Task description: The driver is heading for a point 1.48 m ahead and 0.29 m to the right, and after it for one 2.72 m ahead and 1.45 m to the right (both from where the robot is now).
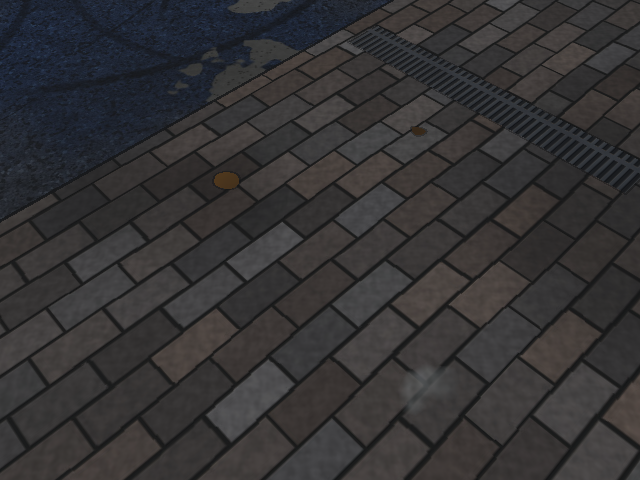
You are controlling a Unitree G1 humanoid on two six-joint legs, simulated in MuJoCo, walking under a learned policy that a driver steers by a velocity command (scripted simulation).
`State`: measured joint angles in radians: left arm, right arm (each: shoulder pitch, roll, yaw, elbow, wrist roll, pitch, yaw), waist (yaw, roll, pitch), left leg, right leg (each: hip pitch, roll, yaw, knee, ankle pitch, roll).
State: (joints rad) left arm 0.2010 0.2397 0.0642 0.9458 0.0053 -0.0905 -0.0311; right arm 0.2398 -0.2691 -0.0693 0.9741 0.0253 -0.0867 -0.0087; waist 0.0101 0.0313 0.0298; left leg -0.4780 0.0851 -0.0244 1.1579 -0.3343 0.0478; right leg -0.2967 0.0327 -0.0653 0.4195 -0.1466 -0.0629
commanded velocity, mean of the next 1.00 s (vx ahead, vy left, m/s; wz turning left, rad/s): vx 0.50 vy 0.00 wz -0.26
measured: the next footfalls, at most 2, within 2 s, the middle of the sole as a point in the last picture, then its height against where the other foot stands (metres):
left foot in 0.38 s outside the picture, level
right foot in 0.94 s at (398, 393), level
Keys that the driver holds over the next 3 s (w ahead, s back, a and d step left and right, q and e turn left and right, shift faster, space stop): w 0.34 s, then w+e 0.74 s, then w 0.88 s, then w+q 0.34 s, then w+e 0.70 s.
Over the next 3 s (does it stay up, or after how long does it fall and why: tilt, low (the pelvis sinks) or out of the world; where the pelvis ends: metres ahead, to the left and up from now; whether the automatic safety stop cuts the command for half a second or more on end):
stays up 1.60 -0.43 -0.02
